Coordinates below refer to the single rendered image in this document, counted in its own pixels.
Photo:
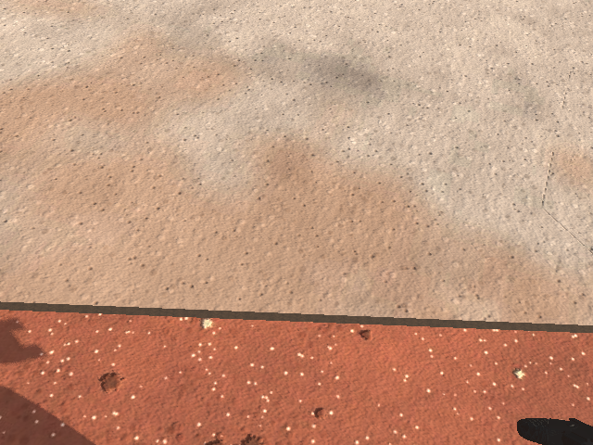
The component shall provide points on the right robot hand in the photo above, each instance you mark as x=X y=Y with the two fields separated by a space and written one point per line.
x=555 y=432

